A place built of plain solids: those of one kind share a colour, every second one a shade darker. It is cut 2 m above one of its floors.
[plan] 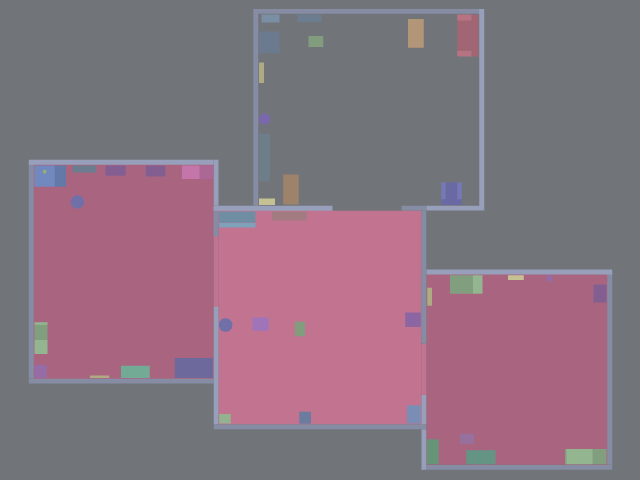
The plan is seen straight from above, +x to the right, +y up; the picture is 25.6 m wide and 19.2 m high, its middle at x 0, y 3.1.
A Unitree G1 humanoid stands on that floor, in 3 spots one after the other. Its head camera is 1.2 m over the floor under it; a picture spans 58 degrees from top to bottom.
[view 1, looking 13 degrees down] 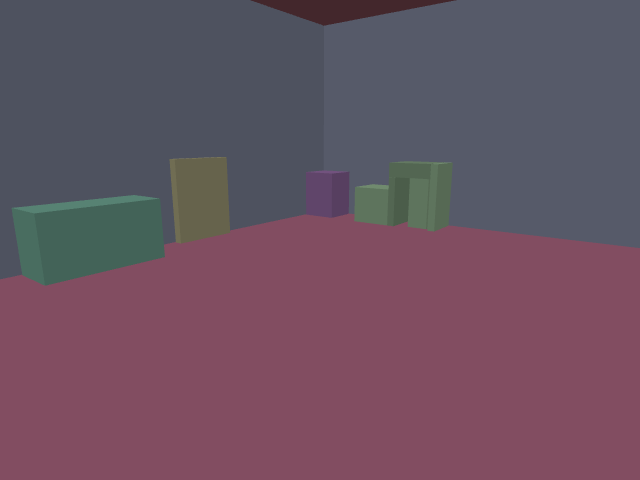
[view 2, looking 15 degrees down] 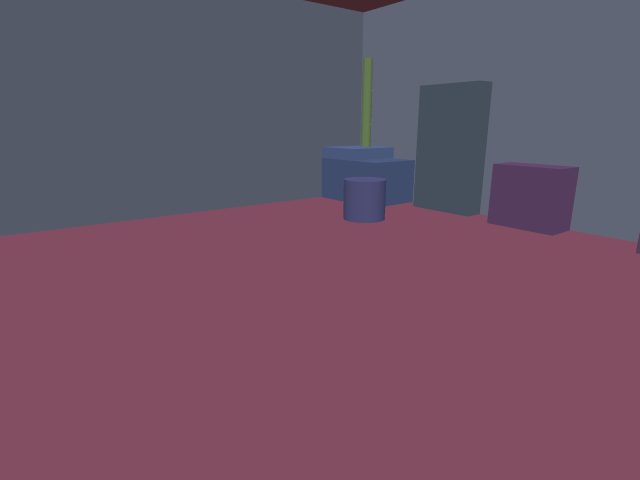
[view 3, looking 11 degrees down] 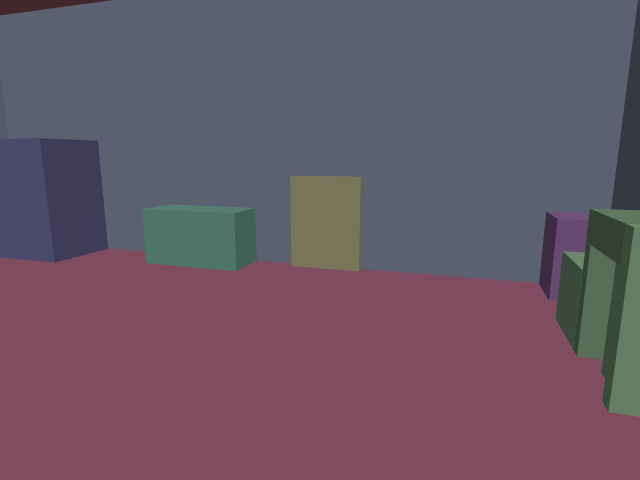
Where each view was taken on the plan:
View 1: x -5.43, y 2.01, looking -143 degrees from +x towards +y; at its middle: floor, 5.33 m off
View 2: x -5.61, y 0.81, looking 143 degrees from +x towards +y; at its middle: floor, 4.64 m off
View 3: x -10.17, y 2.01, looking -72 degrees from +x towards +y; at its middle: radiator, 4.63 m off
